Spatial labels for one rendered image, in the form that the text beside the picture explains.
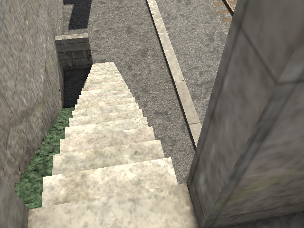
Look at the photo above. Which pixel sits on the stairs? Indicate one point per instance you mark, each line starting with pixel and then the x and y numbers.
pixel 108 148

